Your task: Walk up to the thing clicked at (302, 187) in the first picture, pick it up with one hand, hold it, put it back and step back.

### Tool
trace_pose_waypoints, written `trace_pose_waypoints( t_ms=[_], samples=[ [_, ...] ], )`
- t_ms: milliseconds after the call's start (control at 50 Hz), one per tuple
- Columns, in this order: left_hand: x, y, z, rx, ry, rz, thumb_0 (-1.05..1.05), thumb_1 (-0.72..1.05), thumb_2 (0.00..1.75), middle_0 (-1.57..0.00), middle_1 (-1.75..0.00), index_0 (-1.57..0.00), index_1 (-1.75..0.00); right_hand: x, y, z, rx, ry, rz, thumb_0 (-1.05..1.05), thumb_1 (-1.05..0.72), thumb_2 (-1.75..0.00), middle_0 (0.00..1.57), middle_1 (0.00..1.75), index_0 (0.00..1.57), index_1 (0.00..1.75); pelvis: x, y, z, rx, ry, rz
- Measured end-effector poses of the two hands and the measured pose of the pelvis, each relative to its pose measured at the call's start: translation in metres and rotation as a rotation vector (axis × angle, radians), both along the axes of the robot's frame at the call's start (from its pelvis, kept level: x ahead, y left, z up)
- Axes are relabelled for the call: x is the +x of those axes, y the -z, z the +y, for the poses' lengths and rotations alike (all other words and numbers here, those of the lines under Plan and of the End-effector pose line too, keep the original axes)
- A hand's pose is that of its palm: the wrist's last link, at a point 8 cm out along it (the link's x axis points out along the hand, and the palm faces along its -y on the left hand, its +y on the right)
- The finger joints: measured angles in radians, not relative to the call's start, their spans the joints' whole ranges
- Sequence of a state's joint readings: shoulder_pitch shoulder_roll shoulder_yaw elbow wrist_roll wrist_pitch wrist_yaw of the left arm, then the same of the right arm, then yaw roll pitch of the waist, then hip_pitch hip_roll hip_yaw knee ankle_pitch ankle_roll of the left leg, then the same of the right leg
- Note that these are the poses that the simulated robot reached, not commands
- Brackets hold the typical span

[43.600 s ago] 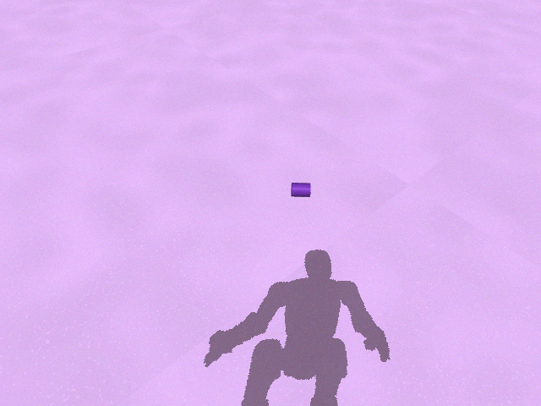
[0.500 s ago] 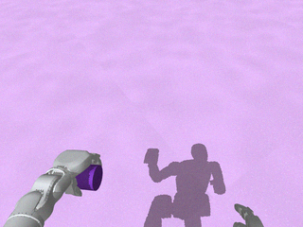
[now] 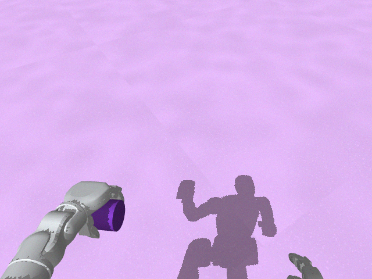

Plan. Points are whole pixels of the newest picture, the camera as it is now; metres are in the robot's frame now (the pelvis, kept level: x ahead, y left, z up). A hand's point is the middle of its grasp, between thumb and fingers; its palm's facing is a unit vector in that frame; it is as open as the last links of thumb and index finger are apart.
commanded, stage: hold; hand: left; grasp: from above
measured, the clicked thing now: (100, 213) +0.30 +0.21 -0.04
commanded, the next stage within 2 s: crouch in 0.02 s
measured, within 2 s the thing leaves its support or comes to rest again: neither
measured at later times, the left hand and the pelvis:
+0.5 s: hand (102, 224) +0.30 +0.22 -0.10, palm faces -0.44 +0.06 -0.90, open 9.8 cm; pelvis -0.02 +0.00 -0.04, yaw +1 degrees
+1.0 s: hand (126, 234) +0.37 +0.23 -0.35, palm faces -0.44 +0.12 -0.89, open 9.8 cm; pelvis -0.08 +0.01 -0.23, yaw +0 degrees
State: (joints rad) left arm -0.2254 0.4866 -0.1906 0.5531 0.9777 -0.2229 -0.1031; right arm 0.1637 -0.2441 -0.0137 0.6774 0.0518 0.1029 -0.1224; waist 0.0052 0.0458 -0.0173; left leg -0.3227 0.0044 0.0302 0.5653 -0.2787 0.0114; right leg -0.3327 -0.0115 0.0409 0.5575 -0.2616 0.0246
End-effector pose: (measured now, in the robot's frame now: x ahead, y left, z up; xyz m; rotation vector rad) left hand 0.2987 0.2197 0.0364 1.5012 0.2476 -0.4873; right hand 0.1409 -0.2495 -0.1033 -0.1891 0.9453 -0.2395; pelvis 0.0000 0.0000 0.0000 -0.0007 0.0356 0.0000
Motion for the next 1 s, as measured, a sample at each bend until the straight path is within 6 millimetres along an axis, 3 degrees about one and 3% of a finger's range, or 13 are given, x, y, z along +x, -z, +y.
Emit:
trace_pose_waypoints(
  t_ms=[240,400,560,740,860,1000],
  samples=[
    [-0.001,0.007,-0.002,-0.005,0.008,0.031,0.00,0.08,0.44,-0.70,-0.49,-0.71,-0.46,0.002,-0.002,-0.004,-0.004,0.013,0.014,0.01,-0.91,-0.91,0.20,0.30,0.20,0.30,0.004,-0.001,-0.002,0.001,-0.002,0.003],
    [0.002,0.037,0.000,-0.007,0.025,0.004,0.00,0.07,0.49,-0.67,-0.55,-0.68,-0.52,-0.001,0.007,-0.007,-0.022,-0.009,0.044,0.01,-0.91,-0.90,0.20,0.30,0.20,0.30,-0.004,0.011,-0.003,-0.002,-0.012,0.069],
    [0.014,0.107,0.007,0.070,0.052,-0.026,0.00,0.07,0.51,-0.65,-0.59,-0.66,-0.56,-0.031,0.053,-0.019,-0.053,-0.022,0.135,0.00,-0.91,-0.90,0.20,0.30,0.20,0.30,-0.025,0.058,-0.002,-0.021,-0.025,0.212],
    [0.033,0.206,0.008,0.109,0.056,-0.056,0.00,0.07,0.50,-0.65,-0.59,-0.66,-0.56,-0.106,0.134,-0.032,-0.095,0.020,0.311,0.00,-0.92,-0.91,0.20,0.30,0.20,0.30,-0.052,0.133,0.002,-0.046,-0.028,0.377],
    [0.056,0.261,0.008,0.117,0.036,-0.076,0.00,0.08,0.48,-0.65,-0.58,-0.66,-0.55,-0.157,0.187,-0.032,-0.104,0.066,0.407,0.00,-0.92,-0.91,0.20,0.30,0.20,0.30,-0.068,0.184,0.004,-0.057,-0.025,0.460],
    [0.073,0.324,0.004,0.110,0.037,-0.015,0.00,0.08,0.45,-0.66,-0.57,-0.67,-0.53,-0.190,0.237,-0.022,-0.079,0.087,0.466,0.00,-0.91,-0.91,0.20,0.30,0.20,0.30,-0.076,0.233,0.006,-0.067,-0.019,0.529]
  ],
)
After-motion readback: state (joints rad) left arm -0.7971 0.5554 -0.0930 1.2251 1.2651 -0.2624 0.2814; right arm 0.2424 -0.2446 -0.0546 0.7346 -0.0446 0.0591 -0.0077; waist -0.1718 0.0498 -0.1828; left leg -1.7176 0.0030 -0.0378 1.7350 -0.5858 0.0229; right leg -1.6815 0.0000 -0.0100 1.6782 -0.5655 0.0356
